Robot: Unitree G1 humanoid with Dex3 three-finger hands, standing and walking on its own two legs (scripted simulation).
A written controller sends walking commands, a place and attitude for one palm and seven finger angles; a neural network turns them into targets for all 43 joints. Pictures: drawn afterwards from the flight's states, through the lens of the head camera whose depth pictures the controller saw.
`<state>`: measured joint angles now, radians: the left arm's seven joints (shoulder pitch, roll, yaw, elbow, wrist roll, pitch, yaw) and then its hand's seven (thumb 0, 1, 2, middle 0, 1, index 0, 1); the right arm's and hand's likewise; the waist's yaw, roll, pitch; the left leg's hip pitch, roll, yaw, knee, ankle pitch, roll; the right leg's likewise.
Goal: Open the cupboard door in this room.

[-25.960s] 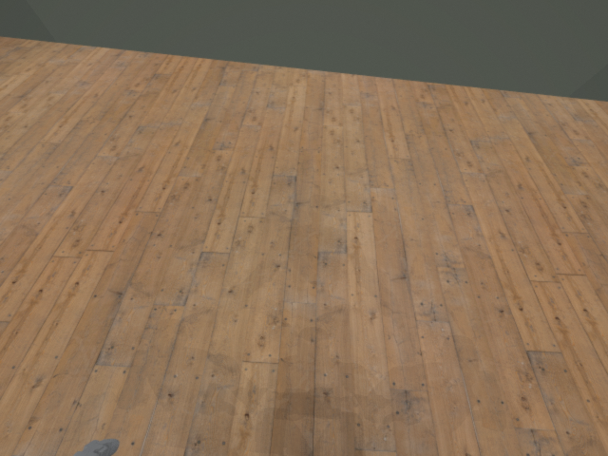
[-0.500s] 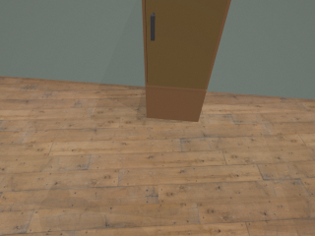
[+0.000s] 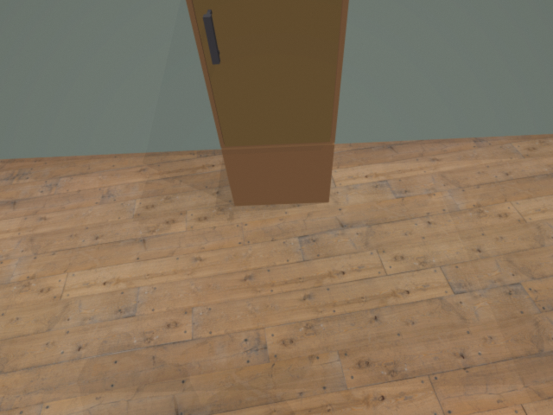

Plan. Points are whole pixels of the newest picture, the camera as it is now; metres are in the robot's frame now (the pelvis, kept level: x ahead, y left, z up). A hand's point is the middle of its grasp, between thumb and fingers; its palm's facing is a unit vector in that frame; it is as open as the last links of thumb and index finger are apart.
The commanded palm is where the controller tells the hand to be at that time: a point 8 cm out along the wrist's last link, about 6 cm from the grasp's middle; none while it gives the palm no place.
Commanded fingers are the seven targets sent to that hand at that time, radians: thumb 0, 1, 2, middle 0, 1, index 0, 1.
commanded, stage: walk to a spot facing it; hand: left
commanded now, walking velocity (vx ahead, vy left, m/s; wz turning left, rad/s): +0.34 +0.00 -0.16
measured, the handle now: (212, 37) +1.04 +0.28 +0.06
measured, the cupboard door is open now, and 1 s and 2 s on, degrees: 0 0 0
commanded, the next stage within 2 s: turn to face it in 0.22 s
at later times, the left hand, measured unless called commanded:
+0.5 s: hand out of the picture +0.14 +0.20 -0.17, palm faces +0.05 -0.99 -0.16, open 7.4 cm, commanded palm none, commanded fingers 0.00 0.90 0.90 -0.20 -0.30 -0.20 -0.30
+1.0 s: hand (194, 338) +0.26 +0.19 -0.14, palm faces +0.11 -0.97 -0.21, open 7.3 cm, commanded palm none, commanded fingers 0.00 0.90 0.90 -0.20 -0.30 -0.20 -0.30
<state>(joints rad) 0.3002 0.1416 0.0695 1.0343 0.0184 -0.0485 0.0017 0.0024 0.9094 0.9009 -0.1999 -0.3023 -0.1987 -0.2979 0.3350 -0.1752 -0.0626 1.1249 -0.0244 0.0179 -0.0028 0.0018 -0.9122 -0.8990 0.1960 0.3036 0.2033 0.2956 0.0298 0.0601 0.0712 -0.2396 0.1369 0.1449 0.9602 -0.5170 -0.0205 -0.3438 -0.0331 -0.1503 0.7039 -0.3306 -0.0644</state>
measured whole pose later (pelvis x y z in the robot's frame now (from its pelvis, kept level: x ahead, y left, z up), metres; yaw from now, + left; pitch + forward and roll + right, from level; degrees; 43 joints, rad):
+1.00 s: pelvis +0.27 +0.01 +0.03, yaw +3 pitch -1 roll +1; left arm 0.32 0.16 0.04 1.09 0.02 -0.05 0.02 0.00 0.93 0.90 -0.20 -0.30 -0.20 -0.30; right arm 0.28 -0.17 -0.06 1.09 -0.03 0.02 0.02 0.00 -0.92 -0.90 0.19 0.30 0.20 0.30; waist 0.00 0.01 0.02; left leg -0.42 0.06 0.06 0.91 -0.35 -0.01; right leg -0.13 -0.05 -0.12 0.42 -0.27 0.00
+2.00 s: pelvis +0.49 +0.04 +0.01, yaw +3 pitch -2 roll +0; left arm 0.16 0.20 0.05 1.00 0.03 0.02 0.03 0.00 0.92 0.90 -0.21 -0.30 -0.20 -0.30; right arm 0.11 -0.20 -0.06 1.00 -0.01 0.04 -0.01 0.00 -0.92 -0.90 0.19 0.30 0.20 0.30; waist 0.03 -0.01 0.12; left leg -0.36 0.03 0.04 0.79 -0.40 -0.04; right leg -0.32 -0.08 -0.15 0.54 -0.19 -0.02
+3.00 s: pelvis +0.46 -0.01 +0.02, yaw +1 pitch -2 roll +0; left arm 0.29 0.12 0.01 1.13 0.00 0.00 0.03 0.00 0.92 0.90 -0.20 -0.30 -0.20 -0.30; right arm 0.32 -0.12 -0.02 1.17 -0.02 0.01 -0.03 0.00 -0.91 -0.90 0.19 0.30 0.20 0.30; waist -0.01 0.00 0.06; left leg -0.23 0.10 0.01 0.45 -0.19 -0.07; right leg -0.12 0.01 -0.09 0.45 -0.30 -0.03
